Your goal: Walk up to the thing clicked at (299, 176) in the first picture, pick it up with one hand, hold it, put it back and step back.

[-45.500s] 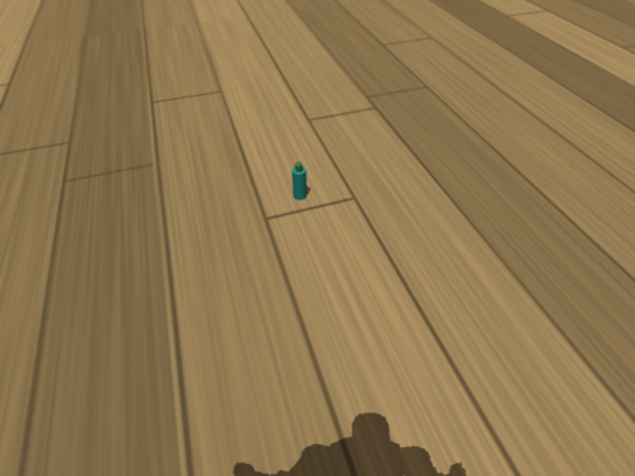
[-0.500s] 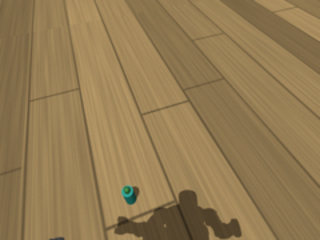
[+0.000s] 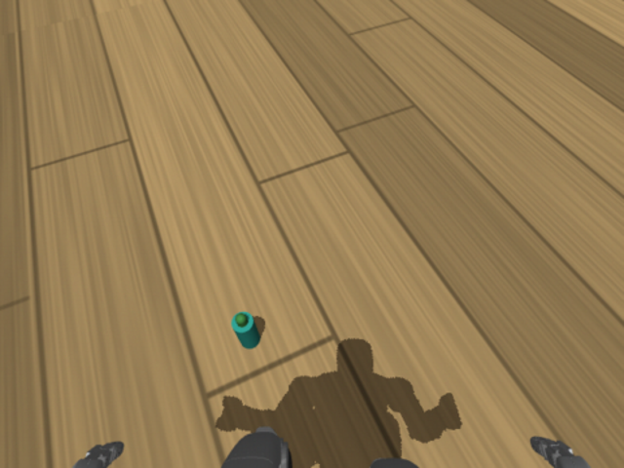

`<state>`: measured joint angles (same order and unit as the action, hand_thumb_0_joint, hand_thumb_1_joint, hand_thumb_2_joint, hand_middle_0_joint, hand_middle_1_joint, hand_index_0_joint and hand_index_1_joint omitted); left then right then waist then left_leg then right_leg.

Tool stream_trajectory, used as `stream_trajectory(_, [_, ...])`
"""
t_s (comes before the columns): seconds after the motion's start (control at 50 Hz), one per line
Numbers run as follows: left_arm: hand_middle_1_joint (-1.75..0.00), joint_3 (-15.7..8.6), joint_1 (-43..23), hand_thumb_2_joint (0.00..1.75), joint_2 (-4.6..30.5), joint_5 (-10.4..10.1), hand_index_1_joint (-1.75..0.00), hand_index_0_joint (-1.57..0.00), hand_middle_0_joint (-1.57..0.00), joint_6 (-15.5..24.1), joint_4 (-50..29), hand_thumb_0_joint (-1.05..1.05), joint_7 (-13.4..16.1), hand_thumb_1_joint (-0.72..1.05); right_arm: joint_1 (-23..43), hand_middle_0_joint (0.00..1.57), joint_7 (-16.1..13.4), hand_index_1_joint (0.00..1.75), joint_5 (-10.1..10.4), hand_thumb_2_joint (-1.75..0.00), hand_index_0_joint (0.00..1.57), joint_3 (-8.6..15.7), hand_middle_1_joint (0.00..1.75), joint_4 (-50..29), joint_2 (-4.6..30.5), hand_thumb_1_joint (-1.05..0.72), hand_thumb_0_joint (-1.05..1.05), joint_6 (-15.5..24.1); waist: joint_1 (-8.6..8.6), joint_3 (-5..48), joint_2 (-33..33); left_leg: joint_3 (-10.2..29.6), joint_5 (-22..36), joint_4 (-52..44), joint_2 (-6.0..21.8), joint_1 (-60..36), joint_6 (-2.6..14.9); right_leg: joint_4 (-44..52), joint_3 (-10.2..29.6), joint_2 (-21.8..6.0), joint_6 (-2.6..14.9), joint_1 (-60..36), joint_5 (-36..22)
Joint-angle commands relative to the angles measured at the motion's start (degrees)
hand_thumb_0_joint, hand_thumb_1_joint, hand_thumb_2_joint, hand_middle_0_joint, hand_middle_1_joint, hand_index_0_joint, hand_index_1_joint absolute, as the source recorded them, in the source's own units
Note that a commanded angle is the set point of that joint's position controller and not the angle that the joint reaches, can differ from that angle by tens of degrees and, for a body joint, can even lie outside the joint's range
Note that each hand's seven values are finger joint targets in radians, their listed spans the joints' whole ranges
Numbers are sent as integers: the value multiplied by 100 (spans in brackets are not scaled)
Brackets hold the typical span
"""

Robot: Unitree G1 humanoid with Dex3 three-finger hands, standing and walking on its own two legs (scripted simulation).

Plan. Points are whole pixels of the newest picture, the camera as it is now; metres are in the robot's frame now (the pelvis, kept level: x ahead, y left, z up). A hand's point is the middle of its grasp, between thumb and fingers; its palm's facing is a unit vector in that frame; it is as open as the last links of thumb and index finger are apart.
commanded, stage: step back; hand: left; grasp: from the side
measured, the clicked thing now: (245, 328) +0.51 +0.23 -0.65
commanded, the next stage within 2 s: none
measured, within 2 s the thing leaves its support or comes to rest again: neither
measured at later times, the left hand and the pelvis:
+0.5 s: hand out of the picture -0.03 +0.29 -0.14, palm faces +0.05 -0.93 -0.37, open 7.4 cm; pelvis -0.13 +0.02 +0.02, yaw +2 degrees
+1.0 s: hand out of the picture -0.20 +0.25 -0.12, palm faces +0.02 -0.90 -0.43, open 7.4 cm; pelvis -0.30 -0.02 +0.01, yaw +2 degrees
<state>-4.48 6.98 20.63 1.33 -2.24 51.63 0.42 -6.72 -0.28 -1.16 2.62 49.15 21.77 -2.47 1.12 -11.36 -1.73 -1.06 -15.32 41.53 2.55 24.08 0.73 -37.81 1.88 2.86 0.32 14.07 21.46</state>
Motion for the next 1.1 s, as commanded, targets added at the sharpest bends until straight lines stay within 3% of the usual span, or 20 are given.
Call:
stream_trajectory(0.0, [-30,-533,226,90,2190,106,-30,-20,-20,221,-670,0,69,90,216,20,-161,30,99,-90,20,361,30,-449,1179,-90,0,23,-435,1101,1670,774,-2114,2234,-828,296,-53,1960,3338,-2770,1958,423,-1961])
stream_trajectory(0.08, [-30,-388,-449,90,1396,34,-30,-20,-20,223,-916,0,136,90,-442,20,-173,30,177,-90,20,285,30,-174,1135,-90,0,75,29,923,954,1052,-1291,2872,-998,395,-121,1284,1252,-1621,1221,120,-3146])
stream_trajectory(0.18, [-30,-348,167,90,1309,83,-30,-20,-20,164,-992,0,184,90,-296,20,-151,30,99,-90,20,235,30,-370,1037,-90,0,104,-367,1233,1146,624,-1494,1085,-615,311,-162,911,1111,-1627,1226,-959,-3515])
stream_trajectory(0.26, [-30,-315,96,90,1454,-35,-30,-20,-20,49,-1111,0,126,90,-774,20,-102,30,2,-90,20,315,30,-180,986,-90,0,182,-101,1541,1210,9,-170,-1384,-537,-867,-32,217,951,-1409,925,-676,-3349])
stream_trajectory(0.3, [-30,-214,256,90,1137,-74,-30,-20,-20,-2,-1212,0,95,90,-742,20,-97,30,-145,-90,20,459,30,-272,1446,-90,0,249,-122,1656,78,1567,1282,-1905,600,-1724,317,-493,736,-779,381,579,-1572])
stream_trajectory(0.32, [-30,-229,-60,90,1132,-119,-30,-20,-20,10,-1267,0,146,90,-355,20,-19,30,-80,-90,20,569,30,-400,2104,-90,0,210,44,1484,-1359,2821,2152,-2132,1692,-1201,1214,-1508,36,300,99,1097,1054])
stream_trajectory(0.34, [-30,-332,-365,90,1290,-7,-30,-20,-20,-2,-1207,0,222,90,-452,20,-25,30,-116,-90,20,600,30,-400,2108,-90,0,232,292,1331,-1107,3299,2193,-2222,1986,-752,1605,-2607,831,324,78,1032,1737])
stream_trajectory(0.38, [-30,-302,15,90,1172,-113,-30,-20,-20,-25,-1032,0,203,90,-1,20,-92,30,-102,-90,20,407,30,-430,1527,-90,0,250,-171,1263,-285,1957,2887,-1756,1332,-1291,1216,-3307,1158,335,151,1549,1146])
stream_trajectory(0.5, [-30,-354,464,90,1184,-36,-30,-20,-20,18,-903,0,127,90,-209,20,-176,30,-33,-90,20,400,30,-560,1281,-90,0,267,-47,1279,-605,1571,2955,-1476,1290,-2002,1417,-3142,807,214,-216,1670,799])
stream_trajectory(0.64, [-30,-339,708,90,1145,-38,-30,-20,-20,45,-772,0,22,90,-103,20,-120,30,-76,-90,20,460,30,-743,1537,-90,0,145,0,1543,-1019,1337,1558,-1470,1143,-1411,1198,-675,60,-127,-113,401,624])
stream_trajectory(0.7, [-30,-390,1473,90,1156,38,-30,-20,-20,94,-375,0,-11,90,164,20,-110,30,17,-90,20,435,30,-768,1507,-90,0,34,-356,1680,-825,1132,626,-955,797,-392,634,1266,-128,-205,143,-832,-572])
stream_trajectory(0.72, [-30,-483,1351,90,1473,140,-30,-20,-20,128,-474,0,-17,90,83,20,-96,30,51,-90,20,355,30,-808,1223,-90,0,22,-304,1345,146,984,-456,-250,153,610,277,1595,1197,-857,379,-878,118])
stream_trajectory(0.74, [-30,-639,934,90,2187,116,-30,-20,-20,96,-693,0,-21,90,379,20,-167,30,106,-90,20,343,30,-918,1018,-90,0,46,-525,1018,1799,560,-1722,1243,-906,865,-75,2221,2861,-2290,1286,353,170])
stream_trajectory(0.76, [-30,-650,459,90,2396,143,-30,-20,-20,120,-954,0,10,90,347,20,-220,30,59,-90,20,449,30,-856,1285,-90,0,20,-489,640,1774,1141,-1949,2427,-646,535,-190,2515,3505,-2925,1820,1458,241])
stream_trajectory(0.82, [-30,-445,-517,90,1557,133,-30,-20,-20,174,-1131,0,100,90,-432,20,-174,30,146,-90,20,379,30,-440,1209,-90,0,65,150,593,948,1103,-1047,2950,-935,341,-101,1574,1217,-1671,1099,1074,-1445])
stream_trajectory(0.94, [-30,-404,369,90,1413,149,-30,-20,-20,104,-1071,0,175,90,-312,20,-158,30,25,-90,20,262,30,-558,998,-90,0,155,-449,1109,1240,538,-1475,809,-583,462,-178,984,1063,-1691,1110,-880,-2652])
stream_trajectory(1.02, [-30,-324,66,90,1490,7,-30,-20,-20,-22,-1171,0,127,90,-1023,20,-121,30,-9,-90,20,329,30,-225,1008,-90,0,195,-133,1481,1119,-76,-85,-1521,-520,-936,-17,282,864,-1560,850,-496,-2615])
stream_trajectory(1.04, [-30,-258,134,90,1332,0,-30,-20,-20,-56,-1182,0,113,90,-1040,20,-133,30,-54,-90,20,373,30,-194,1112,-90,0,205,-142,1487,838,325,354,-1784,-311,-1223,84,109,821,-1396,616,-65,-2004])
stream_trajectory(1.06, [-30,-209,284,90,1157,-29,-30,-20,-20,-62,-1213,0,88,90,-952,20,-135,30,-120,-90,20,480,30,-255,1527,-90,0,219,-193,1575,-46,1811,683,-1987,757,-1634,480,-542,530,-891,334,826,-934])
stream_trajectory(1.08, [-30,-273,-143,90,1247,-84,-30,-20,-20,-49,-1281,0,125,90,-588,20,-66,30,-61,-90,20,571,30,-385,2225,-90,0,183,-2,1401,-1180,2994,1478,-2176,1788,-801,1416,-1685,-123,51,53,1022,1165])
